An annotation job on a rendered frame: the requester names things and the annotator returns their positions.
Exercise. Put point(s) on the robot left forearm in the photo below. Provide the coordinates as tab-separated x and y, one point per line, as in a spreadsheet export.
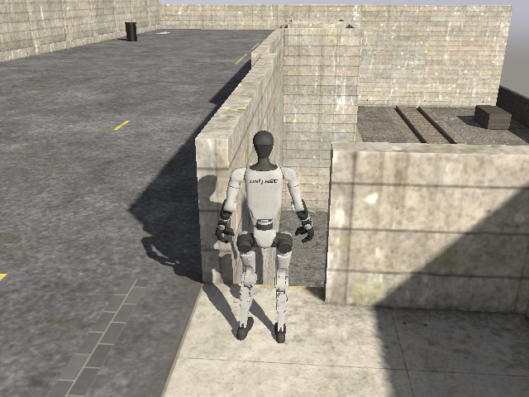
224	218

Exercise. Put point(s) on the robot left hand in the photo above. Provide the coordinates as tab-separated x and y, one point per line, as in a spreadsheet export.
227	230

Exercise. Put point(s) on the right robot foot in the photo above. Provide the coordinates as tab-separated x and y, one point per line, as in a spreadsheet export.
280	336

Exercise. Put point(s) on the robot right upper arm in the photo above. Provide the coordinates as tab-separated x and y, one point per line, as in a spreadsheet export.
290	175

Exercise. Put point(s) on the robot right forearm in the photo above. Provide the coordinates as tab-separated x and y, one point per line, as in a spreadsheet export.
304	217

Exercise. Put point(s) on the robot left upper arm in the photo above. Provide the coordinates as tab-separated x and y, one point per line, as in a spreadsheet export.
237	175

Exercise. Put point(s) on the robot right hand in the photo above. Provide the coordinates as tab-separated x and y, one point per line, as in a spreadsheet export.
302	230

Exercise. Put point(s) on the robot left shin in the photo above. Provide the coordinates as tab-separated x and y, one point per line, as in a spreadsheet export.
246	297

